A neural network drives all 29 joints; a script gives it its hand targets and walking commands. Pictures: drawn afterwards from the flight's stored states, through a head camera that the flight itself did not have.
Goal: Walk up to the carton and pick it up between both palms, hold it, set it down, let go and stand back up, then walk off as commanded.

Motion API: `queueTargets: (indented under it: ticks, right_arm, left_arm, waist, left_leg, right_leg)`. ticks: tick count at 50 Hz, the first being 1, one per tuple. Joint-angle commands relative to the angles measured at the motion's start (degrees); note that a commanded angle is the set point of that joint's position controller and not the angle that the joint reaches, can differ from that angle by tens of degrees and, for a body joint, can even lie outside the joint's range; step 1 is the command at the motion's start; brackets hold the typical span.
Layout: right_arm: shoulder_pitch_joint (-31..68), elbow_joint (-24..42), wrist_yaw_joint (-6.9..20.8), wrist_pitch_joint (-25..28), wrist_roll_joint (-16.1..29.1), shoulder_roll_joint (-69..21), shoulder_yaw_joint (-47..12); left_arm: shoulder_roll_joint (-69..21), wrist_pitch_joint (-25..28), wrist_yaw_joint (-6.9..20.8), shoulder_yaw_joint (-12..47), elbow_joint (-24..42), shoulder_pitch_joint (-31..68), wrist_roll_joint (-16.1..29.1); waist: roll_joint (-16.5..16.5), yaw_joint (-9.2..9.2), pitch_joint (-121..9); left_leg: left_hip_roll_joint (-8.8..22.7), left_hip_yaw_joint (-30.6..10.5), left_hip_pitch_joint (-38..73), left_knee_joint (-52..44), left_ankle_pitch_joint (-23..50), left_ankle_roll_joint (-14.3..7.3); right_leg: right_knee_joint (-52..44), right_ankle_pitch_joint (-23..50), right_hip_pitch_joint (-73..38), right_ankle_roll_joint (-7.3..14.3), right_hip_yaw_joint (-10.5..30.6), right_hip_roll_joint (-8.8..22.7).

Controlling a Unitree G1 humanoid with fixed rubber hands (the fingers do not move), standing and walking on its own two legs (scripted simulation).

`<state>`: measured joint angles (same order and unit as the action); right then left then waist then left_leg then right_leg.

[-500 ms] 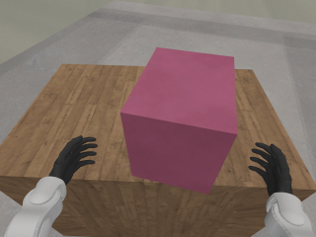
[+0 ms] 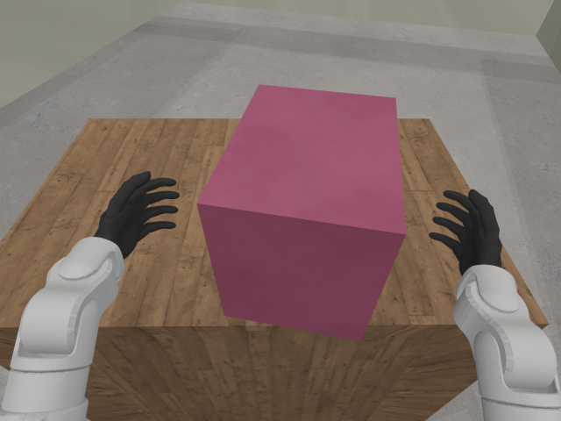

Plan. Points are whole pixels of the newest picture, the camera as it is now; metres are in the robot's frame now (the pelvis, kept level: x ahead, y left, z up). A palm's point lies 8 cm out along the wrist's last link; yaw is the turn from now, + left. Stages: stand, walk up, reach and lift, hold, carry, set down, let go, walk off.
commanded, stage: reach and lift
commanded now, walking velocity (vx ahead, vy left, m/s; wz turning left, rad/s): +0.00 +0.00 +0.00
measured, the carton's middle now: (308, 208) +0.44 -0.03 +0.08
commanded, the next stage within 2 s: none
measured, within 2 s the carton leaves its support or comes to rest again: neither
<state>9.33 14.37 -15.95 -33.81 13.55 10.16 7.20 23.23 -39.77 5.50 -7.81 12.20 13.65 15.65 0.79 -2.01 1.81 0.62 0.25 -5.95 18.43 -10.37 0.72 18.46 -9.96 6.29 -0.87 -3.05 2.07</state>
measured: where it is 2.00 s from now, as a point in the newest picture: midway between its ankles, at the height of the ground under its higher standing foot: outside the picture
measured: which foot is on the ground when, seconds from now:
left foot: down 0.00-1.00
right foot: down 0.00-1.00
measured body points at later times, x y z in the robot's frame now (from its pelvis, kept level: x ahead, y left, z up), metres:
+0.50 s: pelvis +0.00 +0.00 +0.00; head +0.00 +0.01 +0.45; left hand +0.41 +0.19 +0.21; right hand +0.36 -0.24 +0.19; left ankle +0.00 +0.12 -0.75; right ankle +0.00 -0.13 -0.75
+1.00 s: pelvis +0.00 +0.00 +0.00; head +0.00 +0.01 +0.45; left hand +0.46 +0.16 +0.25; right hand +0.41 -0.24 +0.22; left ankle +0.00 +0.12 -0.75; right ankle +0.00 -0.13 -0.75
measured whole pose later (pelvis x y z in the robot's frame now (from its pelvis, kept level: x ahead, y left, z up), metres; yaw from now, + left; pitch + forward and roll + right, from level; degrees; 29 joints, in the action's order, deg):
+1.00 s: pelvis +0.00 +0.00 +0.00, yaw +0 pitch -2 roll +0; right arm 52.8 -33.5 -13.2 -29.8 17.2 15.3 7.2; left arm 26.7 -37.7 4.7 -3.1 -32.1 56.4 15.6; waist 1.4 -7.0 1.5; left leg 0.6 0.3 -6.0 18.4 -10.4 0.7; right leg 18.4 -10.0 6.3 -1.1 -3.1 2.1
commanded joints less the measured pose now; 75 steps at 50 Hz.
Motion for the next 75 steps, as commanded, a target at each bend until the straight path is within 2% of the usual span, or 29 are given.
queueTargets:
  ticks: [1,5,9,13,17,18,19,21,23,25,28,35,40,43,45,46,49,51,52,55,57,58,60,62,66,69,72,74,75]
  right_arm:
    - [18.51,2.48,0.01,1.8,5.01,11.53,2.56]
    - [22.49,-0.25,0.35,1.94,6.39,12.14,1.85]
    - [26.75,-3.32,0.64,2.11,6.79,13.67,1.92]
    - [32.57,-5.85,0.77,2.45,6.93,14.84,2.11]
    - [37.89,-11.3,1.43,2.57,7.32,15.12,1.97]
    - [38.22,-13.24,1.48,2.55,7.2,15.41,2.46]
    - [39.32,-14.65,1.51,2.61,7.27,15.33,2.01]
    - [42.25,-15.02,1.41,2.96,7.17,16.0,2.44]
    - [44.13,-17.58,1.51,3.18,7.82,16.08,1.83]
    - [46.63,-19.61,1.41,3.43,7.5,16.09,2.06]
    - [49.37,-20.66,1.44,4.19,8.12,16.77,2.28]
    - [58.55,-29.6,2.18,4.63,7.86,17.22,2.18]
    - [62.61,-33.45,2.34,5.82,7.33,17.39,2.84]
    - [64.84,-38.85,2.35,5.89,7.04,17.12,1.95]
    - [67.57,-41.56,2.89,6.29,7.52,17.11,2.17]
    - [68.64,-42.78,2.89,6.65,7.21,16.97,1.87]
    - [68.49,-44.88,3.11,7.98,7.05,16.65,2.08]
    - [67.73,-49.11,3.35,8.35,6.7,15.82,0.89]
    - [66.73,-50.1,3.37,8.87,6.6,15.99,1.38]
    - [65.06,-49.63,3.56,10.61,6.91,14.52,-0.11]
    - [64.93,-50.12,3.8,11.66,6.56,13.4,-0.94]
    - [64.86,-50.28,4.02,12.5,6.1,13.49,-0.03]
    - [63.46,-49.73,4.18,13.85,5.87,12.89,-0.23]
    - [63.25,-50.8,4.6,15.14,5.56,12.11,-0.53]
    - [60.91,-50.08,5.0,18.34,4.89,11.09,-0.53]
    - [60.79,-49.15,5.54,20.37,5.1,10.82,-2.16]
    - [59.27,-52.14,6.13,22.01,4.64,10.8,-1.63]
    - [59.47,-52.91,6.36,23.07,3.96,9.57,-2.14]
    - [59.43,-53.38,6.47,23.82,3.97,9.75,-1.89]
  left_arm:
    - [13.31,0.99,0.09,-5.01,-1.8,25.41,-1.31]
    - [14.14,1.25,-0.33,-4.76,-2.68,30.05,-1.52]
    - [14.61,0.59,-0.48,-3.93,-4.81,33.74,-1.49]
    - [15.9,0.26,-0.47,-3.87,-9.31,39.41,-1.27]
    - [16.0,0.84,-0.65,-2.76,-13.97,44.49,-0.6]
    - [15.94,0.8,-0.56,-2.15,-14.73,45.13,-0.57]
    - [16.06,0.85,-0.35,-2.27,-17.06,46.13,-0.7]
    - [16.88,1.01,-0.36,-2.4,-17.79,48.6,-0.77]
    - [16.87,1.14,-0.37,-1.87,-18.74,50.06,-0.76]
    - [17.19,1.15,-0.31,-1.91,-22.13,52.9,-0.85]
    - [17.65,1.47,-0.49,-1.58,-21.71,55.23,-0.71]
    - [17.79,2.62,-0.74,-0.07,-29.96,63.63,-0.54]
    - [18.33,3.53,-1.14,0.77,-33.07,68.08,-0.35]
    - [18.1,3.92,-0.91,1.24,-38.34,70.71,-1.11]
    - [17.32,4.78,-1.29,2.32,-40.26,73.27,-0.94]
    - [17.59,5.06,-1.3,2.61,-42.69,73.92,-1.11]
    - [16.86,6.54,-1.44,3.44,-45.94,73.97,-1.4]
    - [16.19,7.68,-1.16,3.67,-50.62,73.31,-1.92]
    - [15.61,8.28,-1.19,4.29,-50.63,72.53,-2.32]
    - [14.43,10.32,-0.86,4.39,-51.43,70.51,-2.23]
    - [13.85,12.28,-0.77,4.67,-52.41,70.56,-2.29]
    - [12.68,13.2,-0.77,5.7,-52.06,70.38,-1.95]
    - [12.29,14.6,-0.82,5.64,-52.04,69.54,-2.33]
    - [10.96,15.98,-0.64,6.35,-56.09,68.73,-2.24]
    - [8.39,18.92,-0.59,7.63,-58.54,65.92,-2.62]
    - [8.04,21.48,-0.67,7.57,-58.8,65.9,-2.34]
    - [6.58,23.95,-0.77,8.74,-61.31,65.24,-2.63]
    - [5.36,25.68,-0.4,9.83,-64.81,65.07,-1.95]
    - [4.78,26.74,-0.64,10.4,-64.42,65.33,-1.86]
  waist:
    - [-0.58,-4.69,-13.69]
    - [-1.93,-4.9,-16.16]
    - [-1.73,-5.8,-17.2]
    - [-1.21,-6.35,-18.36]
    - [-1.48,-6.68,-20.06]
    - [-2.12,-7.38,-19.89]
    - [-1.49,-7.4,-20.06]
    - [-0.81,-7.35,-21.75]
    - [-1.56,-7.58,-22.8]
    - [-1.31,-7.88,-23.41]
    - [-1.49,-7.88,-26.2]
    - [-0.86,-8.27,-24.91]
    - [-1.18,-8.93,-28.93]
    - [-0.47,-9.18,-26.66]
    - [-1.75,-9.24,-26.72]
    - [-1.17,-8.98,-27.11]
    - [-0.93,-9.19,-28.68]
    - [-0.66,-8.97,-26.42]
    - [-1.64,-9.17,-26.38]
    - [-0.76,-8.73,-26.9]
    - [-0.45,-8.21,-26.61]
    - [-1.13,-8.61,-27.03]
    - [-1.74,-8.18,-27.68]
    - [-1.54,-7.6,-25.9]
    - [-1.35,-7.31,-25.17]
    - [-0.89,-5.9,-26.34]
    - [-1.59,-6.32,-24.28]
    - [-0.43,-6.31,-22.95]
    - [-1.1,-6.64,-23.67]
  left_leg:
    - [0.38,2.16,-2.49,-2.77,8.54,-0.04]
    - [0.17,2.15,-1.82,-2.27,10.3,0.31]
    - [0.17,2.05,-1.57,-1.94,11.26,0.38]
    - [0.0,2.33,-2.31,-2.29,9.37,0.05]
    - [0.04,2.11,-2.66,-2.19,8.61,0.13]
    - [0.11,1.96,-2.61,-2.15,8.88,0.31]
    - [-0.04,2.01,-2.83,-1.94,8.42,0.09]
    - [0.0,2.03,-2.53,-1.7,9.51,0.07]
    - [-0.17,2.13,-1.98,-1.26,11.16,0.2]
    - [-0.31,2.11,-2.4,-1.1,10.98,0.22]
    - [-0.28,2.06,-0.84,-0.24,14.57,0.61]
    - [-0.28,1.66,-2.64,-0.88,10.49,0.45]
    - [-0.4,1.49,-0.94,-0.05,13.15,0.7]
    - [-0.65,1.52,-2.05,-0.47,11.12,0.38]
    - [-0.62,1.36,-1.92,-0.81,9.98,0.64]
    - [-0.58,1.28,-2.09,-0.62,9.27,0.5]
    - [-0.67,1.29,-0.97,-0.19,10.99,0.72]
    - [-0.77,1.19,-1.51,-0.77,9.98,0.51]
    - [-0.67,1.24,-0.51,-0.63,11.17,0.8]
    - [-0.93,1.1,0.6,-0.27,13.71,0.78]
    - [-1.05,1.24,-0.36,-0.31,12.48,0.4]
    - [-0.98,1.21,0.55,-0.16,13.08,0.66]
    - [-1.07,1.13,1.17,0.21,13.81,0.79]
    - [-1.2,1.11,0.33,0.0,12.2,0.41]
    - [-1.15,0.9,0.63,-0.16,11.95,0.1]
    - [-1.17,0.99,0.68,0.32,13.24,-0.22]
    - [-0.93,0.44,0.71,-0.04,11.84,-0.29]
    - [-0.83,0.14,-0.11,-0.04,9.72,-0.68]
    - [-0.79,0.01,-0.07,0.03,9.67,-0.66]
  right_leg:
    - [-0.58,14.77,-11.22,0.63,4.75,-2.54]
    - [-0.01,16.72,-11.38,0.62,4.67,-2.97]
    - [0.23,18.54,-11.66,0.61,4.44,-3.18]
    - [0.11,17.8,-11.52,0.28,4.55,-3.13]
    - [0.19,17.56,-11.16,0.46,4.27,-3.28]
    - [0.15,18.07,-11.09,0.54,4.01,-3.38]
    - [0.01,18.28,-11.07,0.42,4.18,-3.29]
    - [0.23,19.82,-11.78,0.11,4.08,-3.45]
    - [0.43,21.72,-12.3,0.13,3.97,-3.66]
    - [0.55,22.42,-12.07,-0.09,3.8,-3.58]
    - [1.08,25.56,-13.2,-0.31,3.44,-3.97]
    - [0.62,23.12,-11.65,-0.38,3.06,-3.91]
    - [1.02,26.27,-12.24,-0.6,2.66,-4.06]
    - [0.83,26.46,-12.29,-0.81,2.78,-3.75]
    - [0.58,23.84,-10.8,-0.58,2.42,-3.97]
    - [0.63,23.8,-10.75,-0.72,2.38,-3.93]
    - [0.65,25.59,-10.63,-0.68,2.08,-4.24]
    - [0.39,24.98,-10.42,-1.01,1.96,-4.15]
    - [0.36,25.43,-9.83,-0.82,1.77,-4.36]
    - [0.45,27.98,-10.85,-1.13,1.68,-4.55]
    - [0.68,27.3,-10.51,-1.23,1.88,-4.33]
    - [0.73,26.86,-9.31,-1.25,1.41,-4.5]
    - [0.47,26.66,-8.45,-1.14,1.33,-4.44]
    - [0.16,24.83,-7.56,-1.08,1.39,-4.16]
    - [-0.41,23.3,-6.17,-0.82,0.85,-4.28]
    - [-0.06,24.04,-6.17,-0.89,1.02,-4.16]
    - [-0.5,21.14,-3.36,-0.64,0.46,-4.22]
    - [-1.02,18.6,-1.89,-0.41,0.57,-4.04]
    - [-0.81,18.46,-1.15,-0.26,0.49,-4.06]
